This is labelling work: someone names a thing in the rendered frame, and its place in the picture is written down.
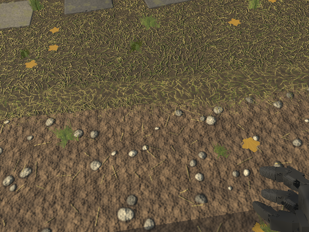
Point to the right robot hand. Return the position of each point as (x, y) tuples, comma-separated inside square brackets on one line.
[(297, 219)]

